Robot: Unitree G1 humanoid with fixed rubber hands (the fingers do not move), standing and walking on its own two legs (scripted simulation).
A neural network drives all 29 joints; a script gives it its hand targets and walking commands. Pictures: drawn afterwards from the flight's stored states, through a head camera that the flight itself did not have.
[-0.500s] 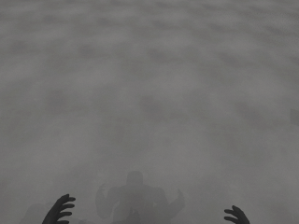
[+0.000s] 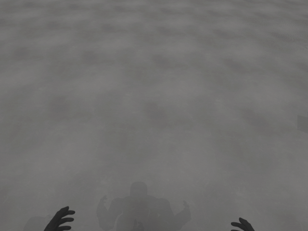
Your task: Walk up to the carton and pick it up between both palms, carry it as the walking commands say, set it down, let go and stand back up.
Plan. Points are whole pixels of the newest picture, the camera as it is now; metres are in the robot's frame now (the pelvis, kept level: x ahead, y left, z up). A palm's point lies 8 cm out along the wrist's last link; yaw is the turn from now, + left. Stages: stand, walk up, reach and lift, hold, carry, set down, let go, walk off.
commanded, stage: stand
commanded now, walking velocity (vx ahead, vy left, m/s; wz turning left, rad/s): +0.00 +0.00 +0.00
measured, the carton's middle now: out of the picture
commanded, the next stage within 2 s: walk up in 1.04 s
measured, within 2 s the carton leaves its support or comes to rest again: neither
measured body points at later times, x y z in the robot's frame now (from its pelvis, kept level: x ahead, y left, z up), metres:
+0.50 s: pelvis -0.02 +0.00 +0.00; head -0.03 +0.00 +0.45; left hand +0.11 +0.28 -0.10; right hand +0.09 -0.26 -0.13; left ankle +0.01 +0.12 -0.72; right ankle +0.01 -0.12 -0.72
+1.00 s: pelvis -0.02 +0.00 +0.00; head -0.03 +0.00 +0.45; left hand +0.09 +0.28 -0.11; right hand +0.07 -0.26 -0.13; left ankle +0.01 +0.12 -0.72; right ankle +0.01 -0.12 -0.72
